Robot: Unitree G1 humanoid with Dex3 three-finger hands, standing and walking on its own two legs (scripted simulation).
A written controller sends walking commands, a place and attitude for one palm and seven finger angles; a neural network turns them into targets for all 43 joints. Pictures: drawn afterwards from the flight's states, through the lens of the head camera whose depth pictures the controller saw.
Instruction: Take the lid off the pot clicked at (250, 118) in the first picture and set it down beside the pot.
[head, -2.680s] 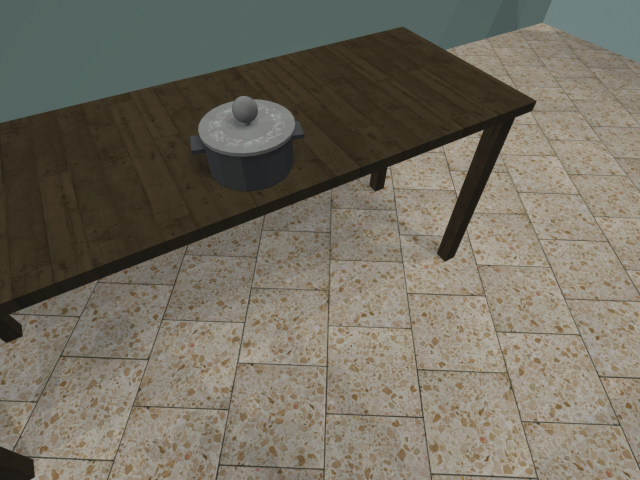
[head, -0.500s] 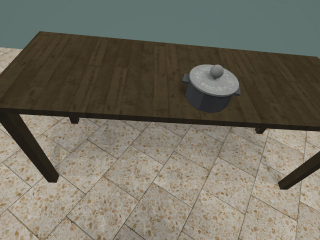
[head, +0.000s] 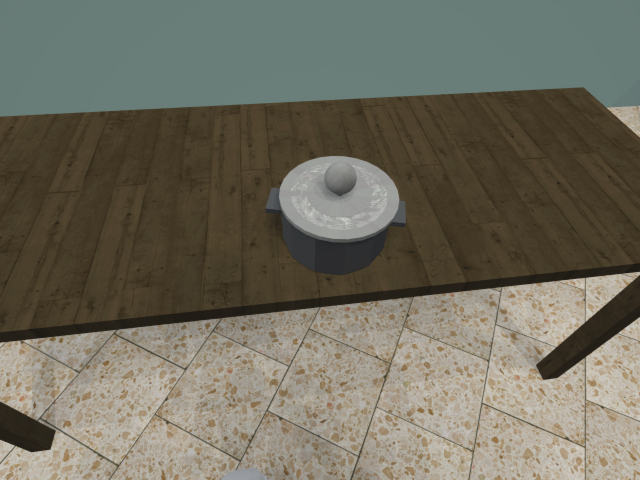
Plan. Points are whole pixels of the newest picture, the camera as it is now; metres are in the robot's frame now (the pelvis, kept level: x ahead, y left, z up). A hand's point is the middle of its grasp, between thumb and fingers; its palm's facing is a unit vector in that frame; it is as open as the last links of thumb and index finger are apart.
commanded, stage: come to a stop and stand still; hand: left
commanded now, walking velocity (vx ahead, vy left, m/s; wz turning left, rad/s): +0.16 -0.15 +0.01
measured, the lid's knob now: (340, 178) +0.53 -0.02 +0.07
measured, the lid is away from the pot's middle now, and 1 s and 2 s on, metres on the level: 0.00 0.00 0.00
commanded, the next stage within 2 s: look again from close up in 1.94 s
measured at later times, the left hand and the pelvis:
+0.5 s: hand out of the picture +0.06 +0.17 -0.17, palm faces +0.06 -0.96 -0.28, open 7.4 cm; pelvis +0.06 -0.03 +0.00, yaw -1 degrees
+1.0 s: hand out of the picture +0.03 +0.14 -0.17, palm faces +0.08 -0.98 -0.17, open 7.4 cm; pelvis +0.03 -0.03 +0.01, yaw +0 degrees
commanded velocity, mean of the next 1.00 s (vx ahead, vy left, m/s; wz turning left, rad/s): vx -0.11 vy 0.02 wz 0.00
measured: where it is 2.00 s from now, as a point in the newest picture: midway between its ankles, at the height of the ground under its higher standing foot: outside the picture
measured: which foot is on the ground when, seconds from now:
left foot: up 0.00-0.10, down 0.12-0.48, up 0.50-0.84, down 0.86-1.00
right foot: down 0.00-1.00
